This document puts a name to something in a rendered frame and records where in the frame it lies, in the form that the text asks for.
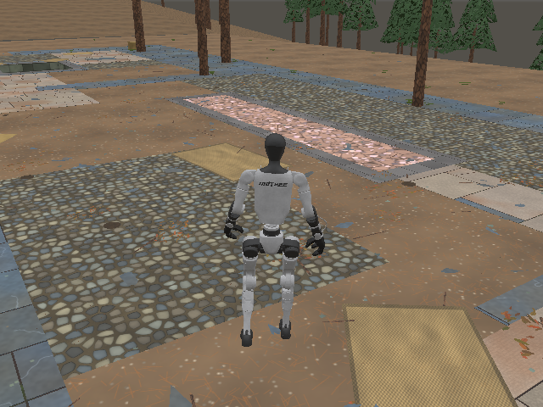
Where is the right robot forearm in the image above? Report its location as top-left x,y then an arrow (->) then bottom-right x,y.
306,205 -> 323,240

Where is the left robot forearm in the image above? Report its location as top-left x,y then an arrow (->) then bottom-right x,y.
226,201 -> 240,228

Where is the humanoid robot torso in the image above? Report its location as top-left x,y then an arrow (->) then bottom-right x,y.
254,166 -> 293,254

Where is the right robot upper arm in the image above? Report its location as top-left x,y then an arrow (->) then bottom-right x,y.
291,171 -> 315,218

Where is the robot right hand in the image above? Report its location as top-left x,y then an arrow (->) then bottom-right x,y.
305,237 -> 325,256

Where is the right robot thigh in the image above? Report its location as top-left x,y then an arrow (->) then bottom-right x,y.
280,236 -> 299,290

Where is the robot left hand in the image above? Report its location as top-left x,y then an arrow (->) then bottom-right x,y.
224,224 -> 244,239

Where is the left robot upper arm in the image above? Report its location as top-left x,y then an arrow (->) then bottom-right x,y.
231,170 -> 256,215

